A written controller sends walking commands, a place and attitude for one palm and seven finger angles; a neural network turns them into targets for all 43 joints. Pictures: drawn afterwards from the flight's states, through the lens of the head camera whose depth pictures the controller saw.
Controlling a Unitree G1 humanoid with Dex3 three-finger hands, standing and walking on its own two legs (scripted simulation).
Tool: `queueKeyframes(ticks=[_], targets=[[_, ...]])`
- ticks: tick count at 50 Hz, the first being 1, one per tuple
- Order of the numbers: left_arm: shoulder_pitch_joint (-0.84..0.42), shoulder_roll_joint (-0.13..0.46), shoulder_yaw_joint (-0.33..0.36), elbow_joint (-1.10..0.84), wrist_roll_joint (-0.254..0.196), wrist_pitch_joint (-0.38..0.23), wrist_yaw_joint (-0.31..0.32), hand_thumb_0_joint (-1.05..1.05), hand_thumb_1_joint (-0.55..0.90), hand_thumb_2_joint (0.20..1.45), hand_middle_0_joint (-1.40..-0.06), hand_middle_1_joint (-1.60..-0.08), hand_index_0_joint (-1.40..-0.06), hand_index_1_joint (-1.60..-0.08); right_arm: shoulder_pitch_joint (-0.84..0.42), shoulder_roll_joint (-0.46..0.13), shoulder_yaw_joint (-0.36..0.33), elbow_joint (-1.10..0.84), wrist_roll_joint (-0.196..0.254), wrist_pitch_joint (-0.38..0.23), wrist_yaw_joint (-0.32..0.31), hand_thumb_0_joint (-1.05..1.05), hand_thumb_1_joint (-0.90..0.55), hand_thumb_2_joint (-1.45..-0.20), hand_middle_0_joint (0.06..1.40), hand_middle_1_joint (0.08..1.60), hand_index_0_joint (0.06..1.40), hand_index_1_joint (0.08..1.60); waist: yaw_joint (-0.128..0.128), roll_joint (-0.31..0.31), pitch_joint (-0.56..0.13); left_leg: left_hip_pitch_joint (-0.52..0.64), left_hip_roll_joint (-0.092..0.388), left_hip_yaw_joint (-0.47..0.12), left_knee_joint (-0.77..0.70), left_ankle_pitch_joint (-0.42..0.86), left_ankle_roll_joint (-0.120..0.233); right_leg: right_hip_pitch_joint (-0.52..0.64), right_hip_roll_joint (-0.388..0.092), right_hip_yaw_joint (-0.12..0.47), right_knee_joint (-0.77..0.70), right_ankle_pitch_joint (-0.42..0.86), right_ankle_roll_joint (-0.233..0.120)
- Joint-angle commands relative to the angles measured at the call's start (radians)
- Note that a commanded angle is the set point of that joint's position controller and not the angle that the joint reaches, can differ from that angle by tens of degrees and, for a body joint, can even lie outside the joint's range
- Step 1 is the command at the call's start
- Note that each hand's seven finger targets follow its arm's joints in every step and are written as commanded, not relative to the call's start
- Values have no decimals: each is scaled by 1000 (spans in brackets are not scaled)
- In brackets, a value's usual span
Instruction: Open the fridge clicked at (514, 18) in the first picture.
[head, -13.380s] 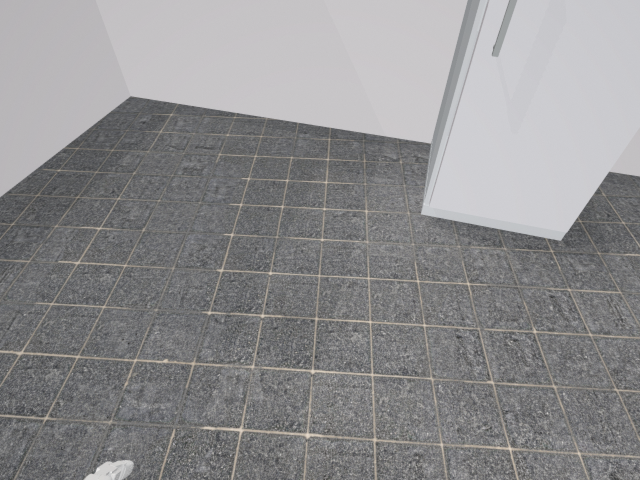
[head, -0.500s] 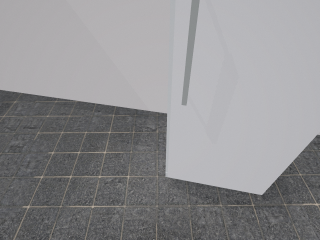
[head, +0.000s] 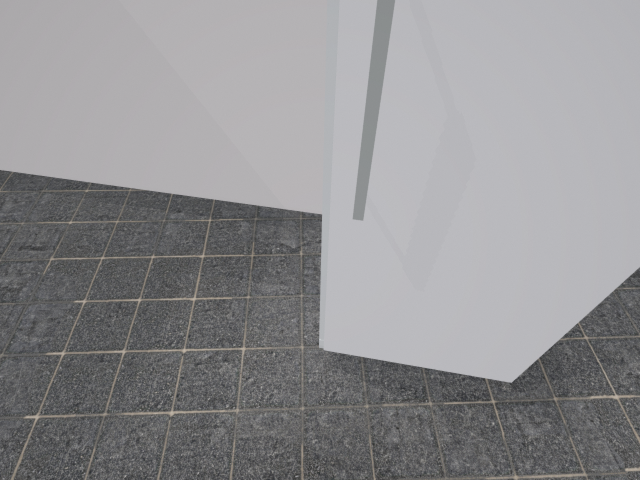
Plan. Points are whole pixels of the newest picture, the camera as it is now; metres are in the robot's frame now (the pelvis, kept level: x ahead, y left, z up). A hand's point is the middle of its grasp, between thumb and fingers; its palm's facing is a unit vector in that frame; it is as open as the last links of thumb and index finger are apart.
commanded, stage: look again from close up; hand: left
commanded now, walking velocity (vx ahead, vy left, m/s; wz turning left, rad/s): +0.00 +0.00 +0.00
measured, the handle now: (372, 109) +0.54 -0.04 +0.19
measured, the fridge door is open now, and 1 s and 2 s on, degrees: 0 0 0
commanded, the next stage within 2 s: shuffle to correct the standing spot in 1.20 s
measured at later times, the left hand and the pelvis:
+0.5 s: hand out of the picture +0.05 +0.16 -0.17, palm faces +0.00 -0.98 -0.21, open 7.3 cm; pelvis +0.04 -0.01 +0.00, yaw +0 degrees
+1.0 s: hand out of the picture +0.05 +0.13 -0.17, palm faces +0.01 -0.98 -0.21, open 7.3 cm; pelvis +0.06 -0.04 +0.00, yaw -1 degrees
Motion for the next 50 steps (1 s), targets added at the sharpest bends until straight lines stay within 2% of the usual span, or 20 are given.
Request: queueKeyframes(ticks=[1, 3, 6, 10, 13, 17, 20, 31, 40, 41, 50], targets=[[68, 55, 2, -9, -9, -19, 3, 0, 900, 900, -200, -300, -200, -300, 29, -101, -19, -37, 6, -27, -9, 0, -900, -900, 200, 300, 200, 300, 14, -10, -29, 29, 198, -195, -98, 87, -32, 49, -99, 89, -43, 123, -44], [61, 58, -1, -10, -11, -20, 5, 0, 900, 900, -200, -300, -200, -300, 30, -104, -16, -29, 7, -30, -12, 0, -900, -900, 200, 300, 200, 300, 11, -15, -39, 69, 196, -172, -76, 196, -36, 47, -103, 89, -37, 158, -40], [56, 65, -1, -6, -11, -21, 9, 0, 900, 900, -200, -300, -200, -300, 27, -102, -14, -21, 9, -30, -14, 0, -900, -900, 200, 300, 200, 300, 8, -16, -33, 96, 193, -157, -49, 278, -37, 49, -107, 91, -35, 193, -39], [53, 67, -4, 1, -12, -14, 10, 0, 900, 900, -200, -300, -200, -300, 11, -108, -11, -10, 8, -26, -15, 0, -900, -900, 200, 300, 200, 300, 7, -7, 4, 107, 195, -157, -64, 251, -39, 26, -103, 91, -42, 149, -36], [50, 74, -5, 1, -11, -14, 11, 0, 900, 900, -200, -300, -200, -300, 1, -110, -9, -9, 7, -24, -14, 0, -900, -900, 200, 300, 200, 300, 7, -14, 19, 102, 190, -152, -64, 238, -41, 30, -105, 96, -44, 164, -38], [56, 79, -6, 2, -11, -16, 10, 0, 900, 900, -200, -300, -200, -300, -16, -115, -9, -9, 8, -24, -13, 0, -900, -900, 200, 300, 200, 300, 8, -20, 18, 105, 184, -147, -59, 217, -41, 39, -111, 103, -53, 182, -41], [57, 85, -6, -1, -12, -18, 10, 0, 900, 900, -200, -300, -200, -300, -22, -123, -9, -8, 7, -25, -14, 0, -900, -900, 200, 300, 200, 300, 7, -6, -5, 133, 185, -141, -49, 261, -43, 51, -111, 104, -48, 217, -42], [72, 90, -7, 2, -13, -21, 13, 0, 900, 900, -200, -300, -200, -300, -27, -115, -9, 6, 8, -21, -16, 0, -900, -900, 200, 300, 200, 300, 8, -15, -5, 135, 183, -130, -34, 241, -46, 74, -114, 111, -57, 270, -50], [91, 86, -8, 7, -14, -23, 16, 0, 900, 900, -200, -300, -200, -300, -20, -112, -7, 20, 9, -22, -18, 0, -900, -900, 200, 300, 200, 300, 12, -27, 4, 131, 181, -122, -34, 226, -50, 89, -118, 119, -61, 312, -53], [91, 84, -8, 7, -14, -23, 17, 0, 900, 900, -200, -300, -200, -300, -18, -109, -6, 21, 9, -19, -19, 0, -900, -900, 200, 300, 200, 300, 13, -24, 20, 118, 181, -121, -28, 212, -50, 86, -117, 117, -63, 313, -53], [98, 83, -6, 7, -16, -25, 18, 0, 900, 900, -200, -300, -200, -300, -9, -103, -7, 32, 8, -18, -20, 0, -900, -900, 200, 300, 200, 300, 13, -9, 22, 122, 182, -116, -33, 196, -55, 92, -117, 123, -72, 323, -55]])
